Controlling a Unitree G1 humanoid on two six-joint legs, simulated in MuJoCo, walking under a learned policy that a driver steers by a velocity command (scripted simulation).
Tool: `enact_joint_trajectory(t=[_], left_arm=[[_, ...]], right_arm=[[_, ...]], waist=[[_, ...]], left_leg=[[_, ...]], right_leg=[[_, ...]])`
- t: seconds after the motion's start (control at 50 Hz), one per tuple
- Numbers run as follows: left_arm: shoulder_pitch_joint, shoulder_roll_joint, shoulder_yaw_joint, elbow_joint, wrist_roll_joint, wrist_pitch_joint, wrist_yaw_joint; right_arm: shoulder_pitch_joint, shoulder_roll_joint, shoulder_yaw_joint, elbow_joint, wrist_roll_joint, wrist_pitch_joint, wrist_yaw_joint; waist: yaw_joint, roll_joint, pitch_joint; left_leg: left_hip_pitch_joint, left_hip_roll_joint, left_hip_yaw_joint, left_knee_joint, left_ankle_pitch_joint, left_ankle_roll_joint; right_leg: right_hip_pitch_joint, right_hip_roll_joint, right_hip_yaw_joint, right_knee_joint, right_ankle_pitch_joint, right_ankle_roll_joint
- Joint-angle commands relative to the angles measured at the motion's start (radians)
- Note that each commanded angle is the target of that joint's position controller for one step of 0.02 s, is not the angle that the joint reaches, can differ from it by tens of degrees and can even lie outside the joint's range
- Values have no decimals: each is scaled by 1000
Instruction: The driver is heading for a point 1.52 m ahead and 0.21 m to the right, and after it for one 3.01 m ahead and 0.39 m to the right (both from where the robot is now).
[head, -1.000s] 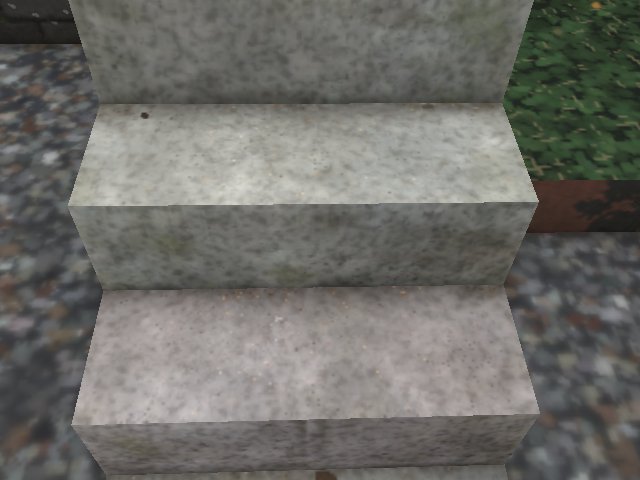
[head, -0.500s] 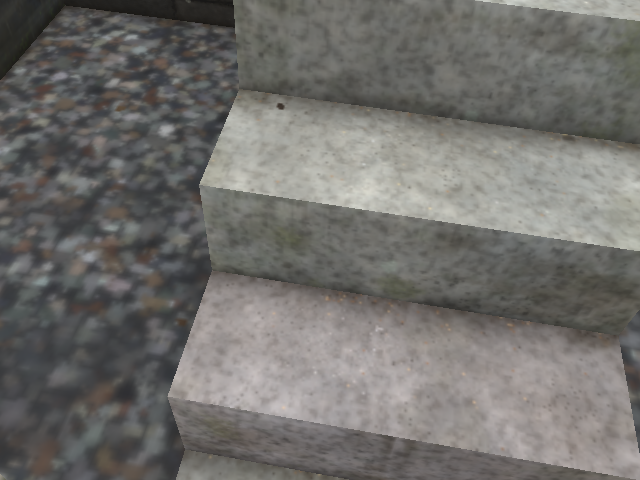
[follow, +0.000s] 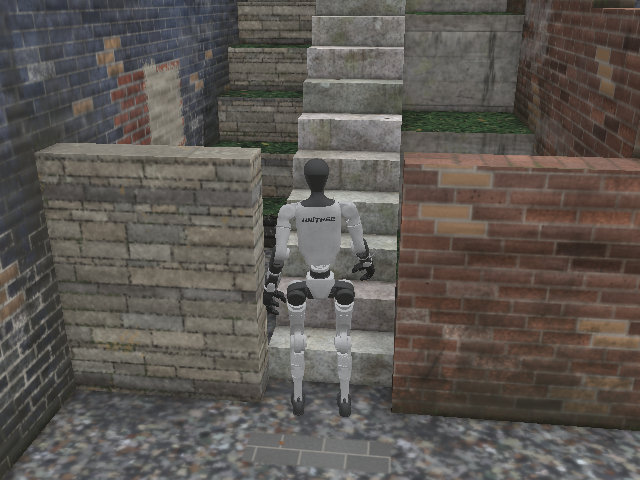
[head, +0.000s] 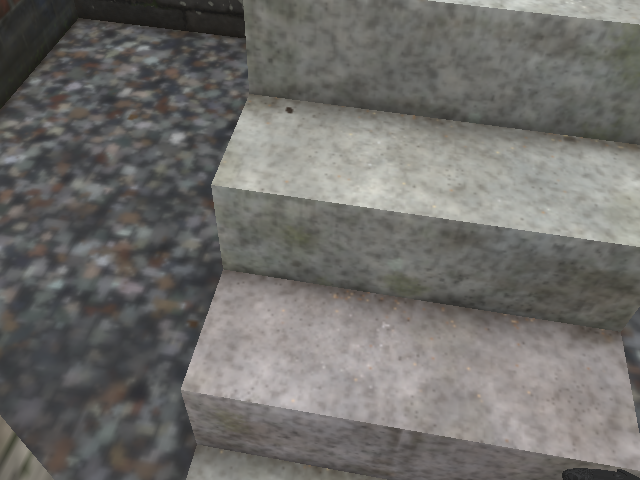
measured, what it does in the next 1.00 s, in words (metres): stands, turning right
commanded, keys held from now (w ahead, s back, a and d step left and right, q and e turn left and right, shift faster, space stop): w+e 0.36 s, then e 0.16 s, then no key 0.32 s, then w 0.16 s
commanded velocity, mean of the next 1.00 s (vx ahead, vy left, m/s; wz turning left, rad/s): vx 0.30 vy -0.04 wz -0.39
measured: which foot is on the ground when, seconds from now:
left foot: down 0.00-1.00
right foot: down 0.00-1.00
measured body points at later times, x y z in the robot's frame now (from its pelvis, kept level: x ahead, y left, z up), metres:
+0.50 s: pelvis +0.01 -0.03 -0.01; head +0.04 -0.03 +0.44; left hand +0.24 +0.17 -0.12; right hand +0.05 -0.32 -0.12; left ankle -0.02 +0.10 -0.75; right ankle -0.03 -0.13 -0.75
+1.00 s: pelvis +0.00 -0.01 +0.00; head +0.02 +0.00 +0.45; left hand +0.17 +0.17 -0.14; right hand -0.02 -0.24 -0.13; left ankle +0.00 +0.10 -0.75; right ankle -0.03 -0.10 -0.75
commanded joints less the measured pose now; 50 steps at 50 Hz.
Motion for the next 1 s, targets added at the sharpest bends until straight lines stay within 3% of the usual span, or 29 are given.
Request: enact_joint_trajectory(t=[0.02, 0.04, 0.06, 0.1, 0.18, 0.22, 0.24, 0.3, 0.36, 0.38, 0.4, 0.44, 0.48, 0.5, 0.52, 0.54, 0.56, 0.58, 0.6, 0.64, 0.66, 0.68, 0.7, 0.74, 0.76, 0.8, 0.84, 0.9, 1.0], left_arm=[[-43, 61, 11, -61, 6, -34, 3], [-24, 119, 22, -64, 1, -40, 5], [-102, 166, 30, -68, -8, -41, 5], [-160, 115, 16, -86, -11, -37, 1], [-164, 96, 10, -77, -17, -30, 27], [-125, 94, 5, -66, 4, -19, 36], [-141, 97, 4, -69, 4, -16, 39], [-211, 109, -2, -85, 3, -18, 48], [-255, 109, -7, -101, 4, -27, 48], [-275, 131, -9, -142, 34, -30, 36], [-266, 181, 5, -130, 33, -27, 32], [-305, 201, 10, -125, 33, -9, 42], [-330, 167, 4, -125, 19, 6, 48], [-311, 146, 0, -126, 6, 6, 50], [-267, 125, -4, -127, -5, 3, 54], [-272, 117, -7, -125, -2, 2, 55], [-267, 105, -8, -122, 5, 0, 49], [-262, 96, -10, -125, 6, 0, 40], [-283, 90, -12, -133, 6, 6, 30], [-292, 96, -12, -133, 21, 9, 18], [-290, 118, -14, -146, 35, -1, 19], [-261, 198, 2, -146, 36, 4, 30], [-214, 193, 0, -133, 35, 7, 43], [-329, 115, -32, -133, 37, 31, 62], [-331, 109, -35, -131, 24, 40, 68], [-272, 108, -36, -113, 6, 40, 62], [-217, 93, -39, -78, 12, 26, 50], [-245, 69, -51, -50, 17, 17, 43], [-258, 58, -66, -6, 13, 1, 45]], right_arm=[[-8, -96, -26, -51, -14, -45, 10], [-4, -60, -15, -71, -19, -52, 11], [11, -23, 14, -73, -11, -63, 11], [-4, -55, 13, -67, 3, -68, 9], [39, -78, 22, -47, 0, -86, 8], [94, -82, 21, -28, 2, -100, 14], [92, -84, 22, -28, -1, -102, 17], [106, -102, 16, -27, 3, -110, 26], [125, -116, 12, -43, 14, -109, 35], [160, -118, 14, -13, 29, -108, 36], [162, -98, 17, -21, 33, -106, 34], [208, -93, 18, -22, 36, -105, 30], [237, -117, 10, -12, 21, -113, 23], [242, -141, 2, -4, 15, -113, 22], [254, -188, -14, 12, 6, -108, 27], [263, -176, -13, 17, 0, -107, 30], [212, -150, 0, 3, -8, -108, 31], [148, -120, 13, -13, -15, -103, 30], [128, -118, 17, -10, -15, -94, 23], [159, -149, 9, 2, 3, -75, 20], [195, -146, 7, 7, 6, -66, 24], [252, -76, 25, -9, 14, -56, 30], [303, -66, 29, 22, 30, -44, 29], [308, -58, 28, 49, 37, -50, 28], [295, -70, 23, 60, 26, -62, 27], [270, -81, 24, 67, 4, -82, 38], [242, -54, 33, 73, 7, -91, 40], [252, -31, 50, 91, 0, -96, 30], [264, -38, 59, 119, 3, -116, 23]], waist=[[-66, 121, -18], [-79, -29, -34], [-95, -165, -26], [-87, -112, -36], [-71, -95, -38], [-51, -34, -4], [-51, -19, 17], [-60, 15, -7], [-70, -30, -98], [-34, 19, -108], [-31, -68, -108], [-56, -133, -71], [-64, -77, -39], [-55, -3, -61], [-42, 119, -112], [-57, 151, -139], [-51, 188, -147], [-34, 158, -124], [-29, 138, -87], [-27, 98, -48], [-37, -1, -46], [-43, -169, -93], [-19, -191, -109], [-69, -121, 10], [-64, -101, 18], [-36, -11, -32], [-10, 16, -46], [-31, 10, -10], [-42, 17, 12]], left_leg=[[39, 86, -26, -38, -46, 38], [-7, 28, 23, 36, -93, -9], [6, 0, 56, 44, -102, -31], [35, -9, 63, 65, -88, -30], [34, 23, 43, 14, -7, -14], [31, 44, 46, 15, -65, -31], [21, 49, 46, 12, -68, -34], [23, 74, 53, 13, -15, -37], [65, 71, 89, 81, 71, -33], [42, 9, 107, 126, 19, -25], [48, -17, 104, 165, -30, -28], [9, -46, 91, 118, -120, -28], [75, -25, 68, -1, 36, -7], [169, 31, 44, -5, 316, 17], [280, 140, -4, 34, 635, 70], [320, 246, -43, 27, 850, 135], [234, 327, -69, 10, 925, 193], [138, 320, -25, 4, 885, 201], [90, 279, 29, 39, 809, 175], [41, 189, 90, 190, 598, 112], [-30, 133, 109, 295, 294, 59], [-115, 40, 101, 364, -192, -8], [-60, 13, 46, 357, -340, -35], [-17, 3, 26, 113, -223, -28], [7, -12, 45, -2, -82, -18], [64, 48, -2, 3, 93, 9], [107, 90, -28, -5, 219, 31], [86, 77, -19, -72, 22, 16], [106, 82, -33, -126, 20, 28]], right_leg=[[19, -10, 45, -161, 69, -12], [45, -91, 145, -130, 319, -26], [-41, -153, 247, -162, 224, -80], [-48, -138, 257, -174, 221, -98], [-23, -97, 237, -88, 242, -90], [-64, -69, 233, -73, 138, -82], [-83, -62, 237, -60, 141, -84], [-73, -43, 231, 7, 326, -90], [-28, -39, 229, 83, 561, -94], [-13, -110, 321, 36, 590, -94], [-17, -124, 385, 10, 600, -108], [0, -116, 397, 10, 606, -137], [-33, -75, 332, 115, 653, -121], [-98, -42, 279, 184, 539, -91], [-200, 10, 197, 251, 319, -41], [-258, 41, 109, 336, 46, -15], [-215, 41, 46, 423, -240, -4], [-158, 8, 19, 392, -303, 0], [-119, -3, 5, 296, -261, -11], [-67, 22, 13, 97, -38, -41], [-26, -35, 112, 24, 288, -63], [3, -217, 323, 37, 721, -158], [-42, -286, 398, -3, 788, -223], [-106, -209, 288, -16, 633, -167], [-79, -164, 256, -12, 523, -119], [-59, -115, 191, 8, 283, -52], [-57, -94, 167, -9, 170, -31], [-55, -98, 174, -90, 109, -41], [-51, -96, 149, -150, 125, -38]])
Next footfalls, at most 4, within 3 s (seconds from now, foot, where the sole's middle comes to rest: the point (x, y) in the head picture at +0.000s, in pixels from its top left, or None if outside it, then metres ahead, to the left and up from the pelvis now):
none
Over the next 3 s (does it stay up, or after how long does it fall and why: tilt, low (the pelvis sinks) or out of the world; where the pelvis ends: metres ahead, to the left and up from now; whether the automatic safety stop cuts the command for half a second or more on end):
stays up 0.01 0.01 0.00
